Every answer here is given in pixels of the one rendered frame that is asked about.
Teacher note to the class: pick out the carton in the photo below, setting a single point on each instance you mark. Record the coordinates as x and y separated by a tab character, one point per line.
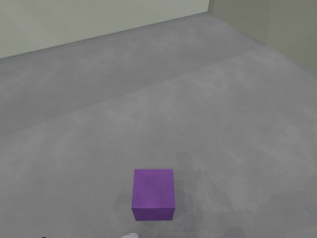
153	196

